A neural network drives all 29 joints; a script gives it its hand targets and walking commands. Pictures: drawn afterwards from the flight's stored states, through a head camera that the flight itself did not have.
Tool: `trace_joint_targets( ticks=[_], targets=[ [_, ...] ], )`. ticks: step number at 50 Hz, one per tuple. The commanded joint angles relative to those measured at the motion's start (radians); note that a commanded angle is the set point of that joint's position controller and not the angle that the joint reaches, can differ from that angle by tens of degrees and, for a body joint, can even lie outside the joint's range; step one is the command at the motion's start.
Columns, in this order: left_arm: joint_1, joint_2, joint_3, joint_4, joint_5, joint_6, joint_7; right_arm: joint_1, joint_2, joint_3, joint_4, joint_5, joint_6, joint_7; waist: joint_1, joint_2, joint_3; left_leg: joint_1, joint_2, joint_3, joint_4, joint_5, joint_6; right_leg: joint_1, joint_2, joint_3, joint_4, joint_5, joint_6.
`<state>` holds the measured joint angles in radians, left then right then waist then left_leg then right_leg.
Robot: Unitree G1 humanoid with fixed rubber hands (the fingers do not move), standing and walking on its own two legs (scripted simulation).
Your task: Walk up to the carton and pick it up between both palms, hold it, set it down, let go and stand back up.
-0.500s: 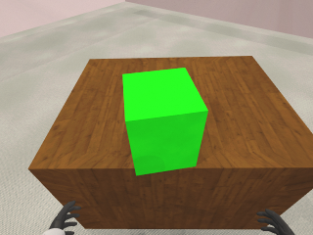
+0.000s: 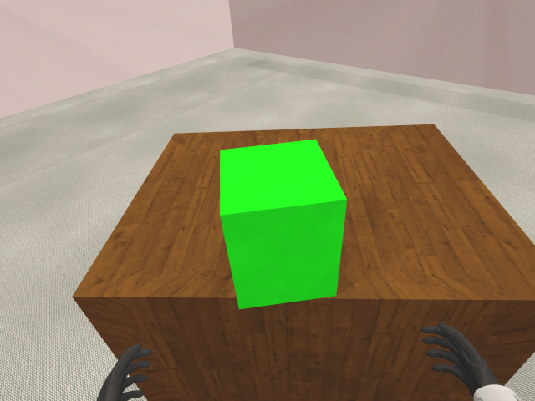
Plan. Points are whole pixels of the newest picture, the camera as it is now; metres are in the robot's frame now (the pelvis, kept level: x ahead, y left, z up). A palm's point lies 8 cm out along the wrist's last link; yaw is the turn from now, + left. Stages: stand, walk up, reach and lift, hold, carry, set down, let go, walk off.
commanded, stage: reach and lift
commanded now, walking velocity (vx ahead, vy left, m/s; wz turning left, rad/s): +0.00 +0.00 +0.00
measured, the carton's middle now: (278, 222) +0.47 +0.01 +0.04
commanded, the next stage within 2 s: none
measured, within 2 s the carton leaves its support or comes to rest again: neither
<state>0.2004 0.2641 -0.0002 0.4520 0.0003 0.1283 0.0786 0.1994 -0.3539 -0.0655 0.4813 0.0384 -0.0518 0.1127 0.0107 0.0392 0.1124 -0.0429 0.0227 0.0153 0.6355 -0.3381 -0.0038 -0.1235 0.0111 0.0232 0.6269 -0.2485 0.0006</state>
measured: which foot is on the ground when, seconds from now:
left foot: down 0.00-1.00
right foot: down 0.00-1.00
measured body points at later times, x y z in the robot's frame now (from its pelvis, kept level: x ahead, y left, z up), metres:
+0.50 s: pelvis +0.01 +0.02 +0.00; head -0.06 +0.01 +0.45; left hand +0.23 +0.24 +0.02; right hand +0.23 -0.23 +0.02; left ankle +0.03 +0.13 -0.72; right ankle +0.08 -0.11 -0.72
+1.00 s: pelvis +0.06 +0.01 +0.02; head +0.04 +0.01 +0.47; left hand +0.29 +0.22 +0.07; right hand +0.30 -0.22 +0.07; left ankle +0.03 +0.13 -0.72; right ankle +0.08 -0.11 -0.72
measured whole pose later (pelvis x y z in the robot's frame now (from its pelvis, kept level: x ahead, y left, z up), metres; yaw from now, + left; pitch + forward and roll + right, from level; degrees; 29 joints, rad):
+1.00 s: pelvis +0.06 +0.01 +0.02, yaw +0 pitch -6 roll +0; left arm 0.18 0.15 0.00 -0.07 -0.04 0.27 0.16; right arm 0.21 -0.35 -0.02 0.06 0.27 0.05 0.06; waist 0.02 0.02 0.06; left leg -0.04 0.02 0.02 0.46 -0.31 -0.01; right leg -0.12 0.01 0.02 0.45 -0.23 0.00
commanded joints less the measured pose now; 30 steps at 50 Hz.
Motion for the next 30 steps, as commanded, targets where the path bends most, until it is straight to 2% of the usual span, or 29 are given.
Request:
trace_joint_targets(
  ticks=[1,2,4,5,7,9,10,11,13,14,15,16,17,18,19,20,23,25,27,28,29,30],
  targets=[
    [-0.21,0.036,0.067,-0.276,-0.12,-0.031,0.025,-0.068,-0.028,-0.037,-0.358,0.062,-0.004,-0.012,0.022,-0.225,0.017,-0.301,-0.075,0.052,-0.29,-0.038,0.04,-0.009,-0.074,0.124,-0.374,-0.407,-0.055],
    [-0.214,0.049,0.078,-0.285,-0.126,-0.025,0.022,-0.048,-0.023,-0.032,-0.381,0.071,0.009,-0.017,0.012,-0.273,0.031,-0.166,-0.103,0.045,-0.235,0.015,0.024,-0.144,-0.116,0.151,-0.428,-0.477,-0.073],
    [-0.233,0.052,0.05,-0.348,-0.157,-0.026,0.022,-0.025,-0.015,-0.031,-0.435,0.091,0.017,-0.023,0.006,-0.297,0.01,0.036,-0.123,0.018,-0.176,0.04,0.007,-0.357,-0.159,0.147,-0.483,-0.527,-0.1],
    [-0.238,0.054,0.051,-0.358,-0.168,-0.021,0.021,-0.026,0.009,-0.006,-0.45,0.103,0.021,-0.029,0.006,-0.308,0.007,0.081,-0.132,0.011,-0.158,0.056,0.012,-0.393,-0.178,0.165,-0.505,-0.541,-0.103],
    [-0.242,0.044,0.04,-0.405,-0.157,-0.003,0.031,-0.04,-0.018,-0.02,-0.457,0.119,0.034,-0.026,0.011,-0.249,-0.013,0.148,-0.109,-0.007,-0.174,0.035,0.002,-0.432,-0.174,0.136,-0.497,-0.514,-0.117],
    [-0.259,0.015,0.007,-0.475,-0.15,0.003,0.052,-0.066,-0.045,-0.04,-0.458,0.146,0.032,-0.011,0.006,-0.16,-0.046,0.121,-0.075,-0.04,-0.215,-0.034,-0.005,-0.406,-0.147,0.087,-0.447,-0.434,-0.123],
    [-0.274,-0.003,-0.024,-0.526,-0.144,0.001,0.067,-0.082,-0.07,-0.069,-0.469,0.158,0.026,-0.001,-0.002,-0.076,-0.071,0.073,-0.034,-0.079,-0.259,-0.13,-0.002,-0.364,-0.108,0.042,-0.375,-0.336,-0.119],
    [-0.255,-0.03,-0.043,-0.521,-0.131,0.0,0.079,-0.113,-0.096,-0.079,-0.475,0.164,0.022,0.012,0.003,-0.026,-0.075,-0.075,0.011,-0.105,-0.331,-0.248,0.016,-0.203,-0.061,0.017,-0.305,-0.25,-0.095],
    [-0.237,-0.132,-0.107,-0.467,-0.1,-0.008,0.102,-0.183,-0.146,-0.105,-0.449,0.163,0.02,0.048,-0.005,0.195,-0.067,-0.628,0.156,-0.162,-0.594,-0.595,0.077,0.367,0.112,-0.073,-0.088,0.066,-0.01],
    [-0.222,-0.18,-0.115,-0.439,-0.062,-0.02,0.102,-0.219,-0.17,-0.087,-0.43,0.163,0.005,0.061,-0.005,0.217,-0.081,-0.79,0.184,-0.161,-0.637,-0.661,0.103,0.539,0.139,-0.086,-0.035,0.157,0.005],
    [-0.223,-0.195,-0.101,-0.423,-0.04,-0.041,0.102,-0.215,-0.209,-0.077,-0.422,0.178,-0.012,0.07,-0.017,0.216,-0.097,-0.858,0.189,-0.156,-0.643,-0.637,0.115,0.61,0.155,-0.093,-0.002,0.216,0.019],
    [-0.243,-0.194,-0.112,-0.429,-0.048,-0.052,0.105,-0.246,-0.221,-0.072,-0.411,0.184,-0.018,0.078,-0.009,0.195,-0.107,-0.843,0.188,-0.15,-0.634,-0.614,0.103,0.587,0.152,-0.092,-0.013,0.212,0.021],
    [-0.248,-0.188,-0.112,-0.437,-0.041,-0.048,0.111,-0.265,-0.23,-0.069,-0.386,0.191,-0.017,0.086,-0.016,0.197,-0.092,-0.812,0.178,-0.143,-0.618,-0.575,0.082,0.53,0.142,-0.084,-0.027,0.213,0.015],
    [-0.253,-0.184,-0.1,-0.399,-0.036,-0.044,0.109,-0.264,-0.221,-0.062,-0.373,0.194,-0.01,0.086,-0.012,0.154,-0.055,-0.784,0.155,-0.123,-0.599,-0.543,0.072,0.471,0.134,-0.071,-0.049,0.17,0.008],
    [-0.262,-0.187,-0.114,-0.42,-0.048,-0.043,0.116,-0.276,-0.224,-0.066,-0.38,0.193,-0.006,0.088,-0.012,0.134,-0.043,-0.74,0.145,-0.122,-0.593,-0.535,0.055,0.434,0.119,-0.058,-0.086,0.142,-0.001],
    [-0.236,-0.171,-0.099,-0.404,-0.056,-0.041,0.116,-0.255,-0.239,-0.073,-0.378,0.189,-0.004,0.086,-0.015,0.076,-0.025,-0.703,0.122,-0.108,-0.573,-0.489,0.053,0.399,0.106,-0.044,-0.112,0.096,-0.007],
    [-0.26,-0.152,-0.087,-0.426,-0.081,-0.032,0.115,-0.25,-0.212,-0.078,-0.445,0.186,0.01,0.071,-0.002,-0.026,0.01,-0.633,0.055,-0.065,-0.519,-0.39,0.056,0.315,0.07,-0.002,-0.18,-0.037,-0.009],
    [-0.239,-0.146,-0.09,-0.474,-0.11,-0.04,0.118,-0.209,-0.201,-0.073,-0.504,0.186,0.012,0.065,0.011,-0.08,0.007,-0.513,0.029,-0.046,-0.492,-0.294,0.047,0.208,0.058,-0.006,-0.221,-0.082,-0.018],
    [-0.239,-0.126,-0.087,-0.523,-0.156,-0.051,0.116,-0.2,-0.154,-0.052,-0.57,0.195,0.005,0.059,0.026,-0.164,0.005,-0.384,-0.01,-0.022,-0.434,-0.173,0.028,0.081,0.014,0.031,-0.3,-0.169,-0.033],
    [-0.228,-0.123,-0.1,-0.564,-0.184,-0.049,0.122,-0.196,-0.149,-0.055,-0.603,0.212,0.0,0.06,0.036,-0.18,-0.021,-0.295,-0.029,-0.012,-0.408,-0.11,0.015,0.003,-0.003,0.036,-0.337,-0.207,-0.043],
    [-0.216,-0.116,-0.087,-0.587,-0.189,-0.048,0.122,-0.168,-0.113,-0.03,-0.613,0.216,0.004,0.052,0.05,-0.184,-0.02,-0.245,-0.042,0.01,-0.398,-0.047,0.01,-0.036,-0.011,0.035,-0.359,-0.194,-0.036],
    [-0.195,-0.123,-0.103,-0.608,-0.193,-0.046,0.12,-0.135,-0.107,-0.027,-0.624,0.214,0.005,0.048,0.039,-0.179,-0.019,-0.208,-0.035,0.004,-0.401,-0.01,0.007,-0.05,-0.01,0.029,-0.358,-0.152,-0.039]
  ],
)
